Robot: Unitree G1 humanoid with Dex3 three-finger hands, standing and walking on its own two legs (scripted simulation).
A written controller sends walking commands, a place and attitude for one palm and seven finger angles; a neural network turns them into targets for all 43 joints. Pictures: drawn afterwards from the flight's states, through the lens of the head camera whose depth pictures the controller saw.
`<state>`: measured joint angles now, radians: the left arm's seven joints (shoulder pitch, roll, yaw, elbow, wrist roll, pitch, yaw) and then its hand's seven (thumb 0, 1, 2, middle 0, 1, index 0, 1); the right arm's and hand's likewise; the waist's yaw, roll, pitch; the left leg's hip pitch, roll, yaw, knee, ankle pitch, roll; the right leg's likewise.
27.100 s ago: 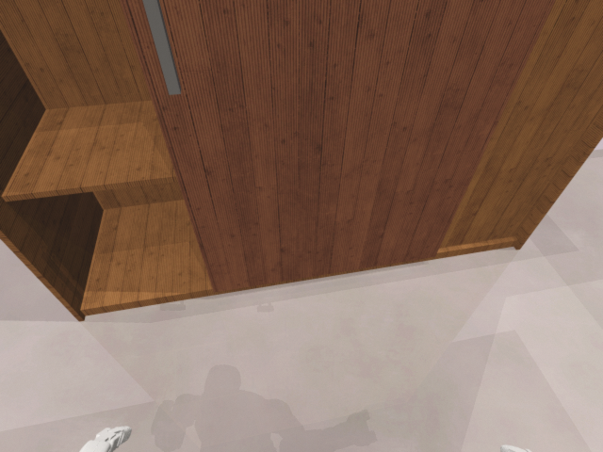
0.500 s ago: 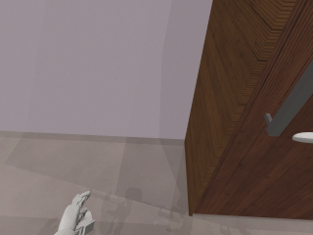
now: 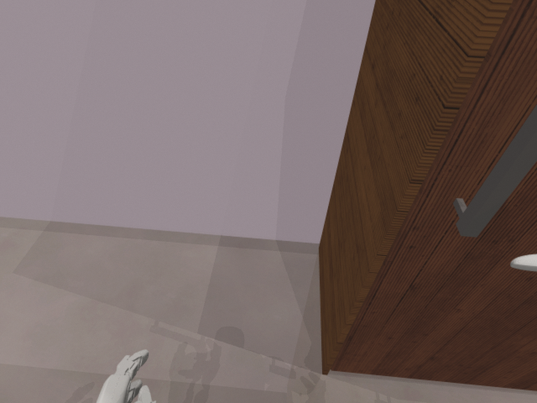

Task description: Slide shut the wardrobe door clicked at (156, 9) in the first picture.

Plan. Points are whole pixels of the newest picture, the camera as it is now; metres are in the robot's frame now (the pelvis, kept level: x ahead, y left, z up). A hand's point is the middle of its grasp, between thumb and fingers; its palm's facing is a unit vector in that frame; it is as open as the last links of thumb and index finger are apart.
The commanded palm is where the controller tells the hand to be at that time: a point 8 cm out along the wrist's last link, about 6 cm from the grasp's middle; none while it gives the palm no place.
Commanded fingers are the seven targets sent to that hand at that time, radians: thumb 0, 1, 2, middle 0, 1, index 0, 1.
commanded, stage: slip the hand off the handle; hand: right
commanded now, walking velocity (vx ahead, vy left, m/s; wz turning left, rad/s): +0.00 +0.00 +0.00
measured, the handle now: (528, 122) +0.36 -0.28 +0.28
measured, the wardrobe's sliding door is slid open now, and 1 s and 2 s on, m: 0.00 0.00 0.00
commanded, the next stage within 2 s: draw the hand back to the body in 0.40 s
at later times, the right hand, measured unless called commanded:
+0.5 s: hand out of the picture +0.21 -0.32 +0.23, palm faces +0.55 +0.81 -0.18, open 14.6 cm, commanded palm +0.15 -0.36 +0.22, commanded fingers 0.00 0.55 -0.20 0.25 1.15 0.25 1.15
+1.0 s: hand out of the picture +0.19 -0.30 +0.20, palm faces +0.18 +0.98 -0.06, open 14.6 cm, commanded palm +0.14 -0.34 +0.21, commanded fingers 0.00 0.37 -0.29 0.24 1.04 0.24 1.04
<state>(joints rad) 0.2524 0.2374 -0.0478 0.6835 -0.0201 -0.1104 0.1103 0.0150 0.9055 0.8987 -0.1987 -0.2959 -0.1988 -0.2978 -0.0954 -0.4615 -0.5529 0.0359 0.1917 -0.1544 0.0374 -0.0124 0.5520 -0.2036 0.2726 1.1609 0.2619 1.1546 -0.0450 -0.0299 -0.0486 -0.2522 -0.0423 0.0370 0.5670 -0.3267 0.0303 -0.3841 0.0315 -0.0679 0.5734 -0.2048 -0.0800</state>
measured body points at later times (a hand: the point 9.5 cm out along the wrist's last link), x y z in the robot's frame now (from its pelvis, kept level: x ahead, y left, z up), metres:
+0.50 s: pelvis -0.01 +0.01 +0.00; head -0.03 +0.01 +0.45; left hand +0.22 +0.20 -0.06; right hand +0.17 -0.36 +0.24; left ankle -0.02 +0.10 -0.73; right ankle +0.06 -0.06 -0.73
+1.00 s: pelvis -0.01 +0.00 +0.00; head -0.06 +0.01 +0.45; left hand +0.23 +0.20 -0.03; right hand +0.17 -0.36 +0.20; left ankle -0.02 +0.10 -0.73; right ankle +0.06 -0.06 -0.73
